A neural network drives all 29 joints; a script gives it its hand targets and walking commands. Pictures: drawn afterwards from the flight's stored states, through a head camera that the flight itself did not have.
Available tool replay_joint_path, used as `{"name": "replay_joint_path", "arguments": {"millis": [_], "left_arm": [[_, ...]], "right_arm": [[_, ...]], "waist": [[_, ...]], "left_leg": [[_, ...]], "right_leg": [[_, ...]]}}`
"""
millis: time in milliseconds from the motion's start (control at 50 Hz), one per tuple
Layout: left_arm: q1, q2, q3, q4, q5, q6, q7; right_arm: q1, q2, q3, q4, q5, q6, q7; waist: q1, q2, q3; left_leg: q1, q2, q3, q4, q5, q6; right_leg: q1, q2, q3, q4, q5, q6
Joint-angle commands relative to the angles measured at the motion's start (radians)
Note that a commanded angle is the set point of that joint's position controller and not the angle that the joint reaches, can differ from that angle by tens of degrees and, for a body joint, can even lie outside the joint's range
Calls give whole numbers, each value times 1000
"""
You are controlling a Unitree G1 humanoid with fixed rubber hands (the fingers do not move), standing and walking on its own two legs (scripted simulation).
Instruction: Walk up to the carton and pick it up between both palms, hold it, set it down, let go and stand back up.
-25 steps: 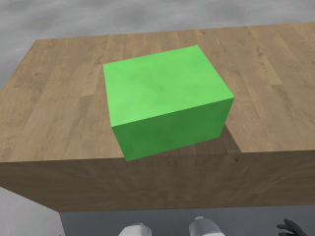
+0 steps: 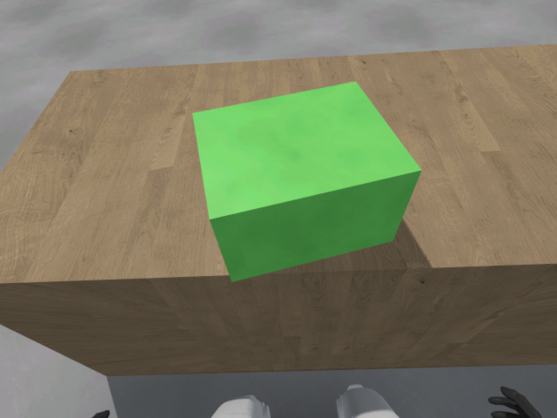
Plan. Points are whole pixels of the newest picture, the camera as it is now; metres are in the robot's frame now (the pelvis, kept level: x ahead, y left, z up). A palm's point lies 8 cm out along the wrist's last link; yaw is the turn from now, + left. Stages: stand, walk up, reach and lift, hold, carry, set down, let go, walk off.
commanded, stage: walk up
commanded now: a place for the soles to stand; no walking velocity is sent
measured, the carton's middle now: (295, 179) +0.47 +0.01 +0.05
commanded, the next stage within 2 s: reach and lift in 0.36 s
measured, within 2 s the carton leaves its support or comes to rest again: neither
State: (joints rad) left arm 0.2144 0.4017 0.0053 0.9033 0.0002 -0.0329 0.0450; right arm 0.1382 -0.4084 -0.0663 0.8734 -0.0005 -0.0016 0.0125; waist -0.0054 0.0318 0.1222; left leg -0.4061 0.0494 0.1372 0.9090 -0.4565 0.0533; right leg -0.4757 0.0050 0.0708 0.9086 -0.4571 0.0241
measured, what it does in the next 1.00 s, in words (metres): stands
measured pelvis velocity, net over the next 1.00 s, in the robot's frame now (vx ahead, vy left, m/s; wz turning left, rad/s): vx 0.00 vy -0.02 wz -0.02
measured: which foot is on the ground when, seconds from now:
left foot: down 0.00-1.00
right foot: down 0.00-1.00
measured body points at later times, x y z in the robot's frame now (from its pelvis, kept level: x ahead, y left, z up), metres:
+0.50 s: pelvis -0.01 -0.01 +0.00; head -0.01 -0.02 +0.45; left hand +0.11 +0.30 -0.10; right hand +0.11 -0.31 -0.11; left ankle +0.02 +0.08 -0.69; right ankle +0.03 -0.16 -0.69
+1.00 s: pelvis +0.00 -0.02 +0.02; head +0.04 -0.03 +0.47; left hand +0.20 +0.27 -0.02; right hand +0.17 -0.30 -0.07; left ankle +0.02 +0.08 -0.69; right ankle +0.03 -0.16 -0.69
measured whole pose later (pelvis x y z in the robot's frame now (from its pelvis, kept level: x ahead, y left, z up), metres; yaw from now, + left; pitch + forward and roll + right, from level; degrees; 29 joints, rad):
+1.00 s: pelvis +0.00 -0.02 +0.02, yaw -1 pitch +3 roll +0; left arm 0.17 0.39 0.01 0.34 0.00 0.37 0.02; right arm 0.15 -0.35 -0.11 0.60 -0.09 0.04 0.12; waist -0.01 0.05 0.02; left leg -0.43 0.05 0.12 0.72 -0.35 0.03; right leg -0.45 0.01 0.06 0.70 -0.31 0.03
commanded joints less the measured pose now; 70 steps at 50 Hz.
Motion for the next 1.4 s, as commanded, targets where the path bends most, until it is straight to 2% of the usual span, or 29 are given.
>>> {"name": "replay_joint_path", "arguments": {"millis": [0, 60, 80, 100, 120, 140, 160, 200, 220, 240, 260, 280, 300, 340, 360, 380, 400, 440, 480, 540, 600, 660, 700, 820, 940, 1020, 1080, 1340, 1380], "left_arm": [[-1, 244, 88, -47, 2, -15, 11], [88, 224, 82, -18, 5, -31, 5], [98, 229, 87, -12, 11, -38, 7], [77, 276, 97, -14, 19, -45, 9], [50, 313, 101, -17, 21, -47, 9], [25, 346, 104, -24, 21, -46, 11], [-18, 350, 101, -37, 22, -44, 15], [-81, 302, 83, -47, 27, -36, 19], [-98, 276, 77, -53, 25, -29, 17], [-116, 237, 68, -57, 17, -24, 14], [-94, 213, 71, -52, 4, -15, 15], [-78, 238, 83, -44, 6, -9, 21], [-53, 240, 85, -29, 5, -6, 19], [-12, 239, 86, -21, 2, -12, 8], [-307, 195, 169, -254, 57, 216, -22], [-299, 201, 159, -332, 34, 273, -20], [-267, 206, 150, -353, 15, 326, -25], [-263, 205, 176, -395, 23, 407, -45], [-252, 179, 175, -421, 32, 451, -46], [-191, 157, 164, -469, 20, 483, -40], [-166, 135, 169, -485, 10, 496, -47], [-163, 114, 171, -539, -20, 486, -48], [-148, 100, 172, -585, -34, 468, -50], [-65, 60, 154, -634, -38, 423, -30], [-2, 47, 122, -707, -76, 376, 2], [53, 46, 100, -762, -114, 345, 19], [81, 38, 83, -780, -128, 319, 27], [144, -10, 39, -931, -167, 231, 56], [162, -24, 35, -944, -172, 230, 55]], "right_arm": [[-50, -277, -68, -38, -21, -25, -9], [-112, -253, -58, -57, -15, -16, -9], [-101, -232, -54, -59, -10, -11, -7], [-89, -217, -51, -63, -3, -8, -5], [-90, -202, -55, -71, 6, 2, -3], [-79, -186, -58, -66, 11, 12, -5], [-60, -183, -58, -59, 9, 18, -3], [14, -181, -61, -24, -2, 10, 1], [43, -193, -63, -17, -10, 2, 2], [50, -224, -71, -13, -16, -8, 2], [35, -263, -76, -15, -24, -20, 1], [9, -291, -75, -15, -26, -23, 1], [-16, -284, -70, -19, -29, -26, -1], [-58, -273, -64, -30, -26, -26, -7], [-193, 27, -111, -86, -197, -74, 65], [-181, 38, -146, -67, -205, -60, 71], [-136, 14, -157, -82, -206, -36, 78], [-107, -39, -161, -143, -221, 0, 86], [-120, -47, -173, -142, -218, 11, 84], [-116, -55, -177, -181, -182, -4, 79], [-108, -34, -143, -256, -161, 10, 77], [-109, -22, -128, -350, -145, 21, 77], [-78, -14, -114, -416, -136, 29, 79], [9, -21, -105, -452, -100, 42, 102], [40, -42, -115, -458, -37, 3, 112], [60, -56, -121, -486, 12, -30, 114], [72, -63, -126, -503, 32, -54, 112], [119, -92, -122, -613, 107, -89, 152], [116, -105, -122, -630, 121, -86, 159]], "waist": [[-9, 74, -77], [43, 95, -106], [50, 68, -120], [31, -21, -147], [8, -98, -166], [8, -159, -165], [-6, -170, -136], [-40, -177, -97], [-58, -133, -91], [-69, -54, -85], [-53, 63, -82], [-47, 88, -65], [-29, 63, -46], [-8, 78, -47], [18, 56, -344], [6, 55, -320], [-22, 54, -303], [-33, 92, -241], [-14, 83, -210], [18, 45, -148], [14, -76, -143], [9, -140, -176], [-13, -173, -211], [-15, -48, -242], [-1, -5, -313], [24, -26, -354], [18, -27, -376], [16, -3, -417], [22, -26, -407]], "left_leg": [[90, 345, -438, -464, 186, 196], [39, 264, -267, -341, 359, 140], [10, 228, -222, -288, 372, 94], [-28, 157, -174, -181, 295, 47], [-24, 43, -111, -64, 147, -5], [-8, -25, -129, 2, -21, -22], [15, -28, -153, 29, -81, -23], [104, -15, -179, -76, -38, -7], [155, 7, -209, -184, 18, 4], [189, 96, -302, -355, -2, 24], [148, 236, -463, -513, -48, 61], [101, 335, -550, -562, -14, 105], [80, 348, -558, -561, -10, 141], [68, 317, -459, -509, 51, 169], [-56, 156, -308, -516, -36, 61], [-95, 142, -295, -481, -62, 37], [-104, 155, -304, -479, -80, 47], [-172, 153, -275, -488, -144, 58], [-149, 169, -284, -505, -115, 60], [-149, 132, -254, -471, -37, 32], [-76, 72, -195, -396, 16, 27], [13, 40, -173, -369, 70, 20], [51, 49, -168, -377, 108, 24], [63, 112, -229, -487, 133, 35], [129, 103, -236, -462, 272, 7], [198, 76, -231, -410, 433, -7], [234, 81, -235, -408, 501, 7], [297, 101, -243, -442, 668, -16], [285, 112, -248, -441, 677, -15]], "right_leg": [[-80, -11, -55, 149, -120, -55], [101, -14, -117, -111, 64, -65], [179, -15, -78, -213, 199, -81], [188, -79, 112, -262, 288, -117], [146, -181, 326, -332, 343, -187], [90, -273, 490, -401, 293, -276], [31, -291, 526, -428, 244, -303], [-60, -261, 451, -388, 244, -271], [-103, -205, 355, -341, 237, -211], [-160, -112, 205, -230, 180, -132], [-143, 0, 34, -37, 90, -78], [-134, 17, -29, 56, -111, -58], [-120, 5, -9, 112, -131, -56], [-65, -10, -43, 120, -100, -55], [125, -63, -73, -70, 185, -49], [139, -33, -100, -100, 229, -49], [111, -38, -96, -110, 211, -53], [122, -69, -71, -75, 136, -55], [153, -88, -58, -114, 150, -79], [153, -63, -46, -203, 150, -109], [69, -96, 45, -347, 117, -125], [1, -104, 105, -456, 127, -147], [-10, -98, 100, -486, 149, -148], [57, -32, 20, -426, 217, -145], [78, -15, -5, -415, 301, -141], [63, -16, -8, -417, 414, -132], [66, -19, -10, -419, 442, -137], [88, 3, -21, -471, 487, -146], [104, 3, -28, -482, 515, -147]]}}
